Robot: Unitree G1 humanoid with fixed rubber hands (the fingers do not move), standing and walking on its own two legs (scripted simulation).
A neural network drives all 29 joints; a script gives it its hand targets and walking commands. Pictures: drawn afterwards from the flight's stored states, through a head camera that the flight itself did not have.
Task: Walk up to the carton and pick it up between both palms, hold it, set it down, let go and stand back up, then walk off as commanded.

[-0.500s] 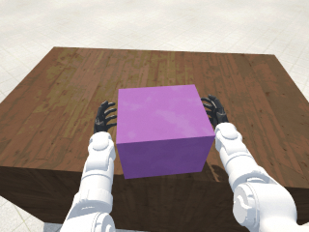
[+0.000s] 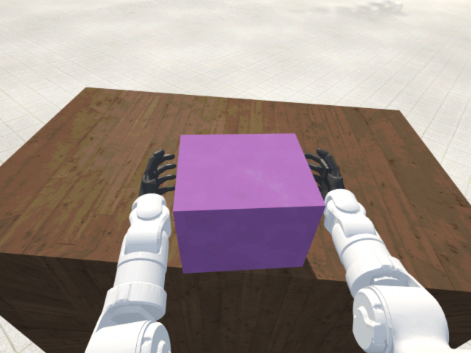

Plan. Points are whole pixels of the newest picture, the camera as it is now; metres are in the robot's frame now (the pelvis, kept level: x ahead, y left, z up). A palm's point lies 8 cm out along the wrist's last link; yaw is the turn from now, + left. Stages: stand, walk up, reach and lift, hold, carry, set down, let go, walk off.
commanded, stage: reach and lift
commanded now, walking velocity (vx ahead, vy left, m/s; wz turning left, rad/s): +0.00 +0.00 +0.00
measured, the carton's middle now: (241, 200) +0.41 +0.04 +0.07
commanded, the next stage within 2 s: hold in 1.66 s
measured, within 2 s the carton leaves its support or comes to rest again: neither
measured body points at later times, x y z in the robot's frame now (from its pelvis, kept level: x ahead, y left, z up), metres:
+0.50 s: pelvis +0.00 +0.01 +0.00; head -0.04 +0.04 +0.45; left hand +0.38 +0.20 +0.16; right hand +0.41 -0.12 +0.16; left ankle +0.03 +0.16 -0.75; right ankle +0.02 -0.10 -0.75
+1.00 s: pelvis +0.00 +0.01 +0.00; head -0.05 +0.04 +0.45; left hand +0.38 +0.20 +0.19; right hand +0.40 -0.12 +0.18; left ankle +0.03 +0.16 -0.75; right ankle +0.02 -0.10 -0.75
